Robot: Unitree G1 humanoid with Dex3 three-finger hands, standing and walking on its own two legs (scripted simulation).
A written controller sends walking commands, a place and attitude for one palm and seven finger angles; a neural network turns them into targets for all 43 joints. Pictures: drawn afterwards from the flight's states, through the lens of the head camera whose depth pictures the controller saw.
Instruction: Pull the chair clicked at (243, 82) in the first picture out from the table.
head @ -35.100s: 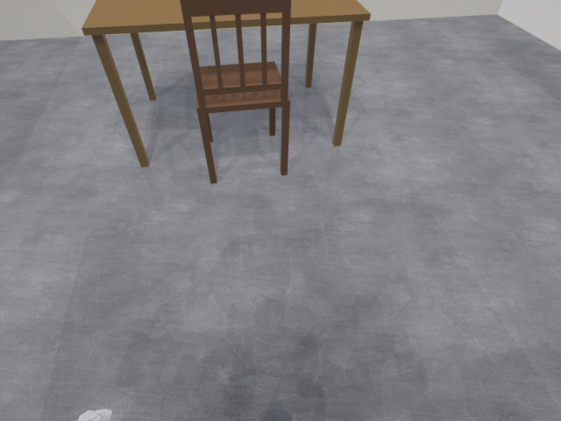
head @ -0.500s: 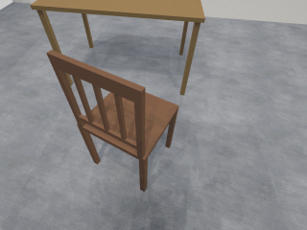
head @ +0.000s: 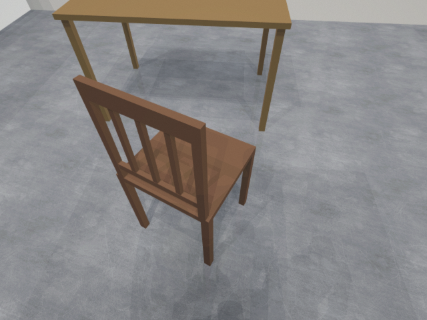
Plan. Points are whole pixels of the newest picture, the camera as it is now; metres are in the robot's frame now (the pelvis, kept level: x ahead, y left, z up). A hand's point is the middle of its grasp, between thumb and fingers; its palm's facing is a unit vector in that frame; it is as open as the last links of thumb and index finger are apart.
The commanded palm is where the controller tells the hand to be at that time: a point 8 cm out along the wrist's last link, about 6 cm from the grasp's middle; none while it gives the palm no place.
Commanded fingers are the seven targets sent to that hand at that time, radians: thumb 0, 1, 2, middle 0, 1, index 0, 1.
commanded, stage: let the arm hang, fingers relaxed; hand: left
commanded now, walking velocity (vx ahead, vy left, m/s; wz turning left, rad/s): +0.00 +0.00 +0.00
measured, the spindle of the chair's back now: (149, 153) +0.56 +0.23 -0.10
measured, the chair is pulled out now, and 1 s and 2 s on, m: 0.68 0.68 0.68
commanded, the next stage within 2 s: look to check the result in 0.34 s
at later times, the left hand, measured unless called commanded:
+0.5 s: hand out of the picture +0.00 +0.15 -0.17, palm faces +0.04 -0.99 -0.17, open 7.4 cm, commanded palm none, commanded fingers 0.00 0.90 0.90 -0.20 -0.30 -0.20 -0.30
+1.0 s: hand out of the picture +0.01 +0.14 -0.17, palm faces +0.04 -0.98 -0.17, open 7.4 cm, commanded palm none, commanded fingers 0.00 0.90 0.90 -0.20 -0.30 -0.20 -0.30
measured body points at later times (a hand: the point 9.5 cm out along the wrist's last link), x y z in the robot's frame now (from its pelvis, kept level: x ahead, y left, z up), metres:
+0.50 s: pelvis +0.01 -0.01 +0.00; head +0.04 -0.01 +0.45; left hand +0.00 +0.20 -0.16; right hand -0.01 -0.21 -0.16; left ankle +0.00 +0.10 -0.74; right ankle +0.02 -0.14 -0.74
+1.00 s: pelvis +0.02 -0.02 +0.00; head +0.05 -0.02 +0.45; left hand +0.01 +0.19 -0.16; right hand +0.01 -0.22 -0.16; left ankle +0.00 +0.10 -0.74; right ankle +0.02 -0.14 -0.74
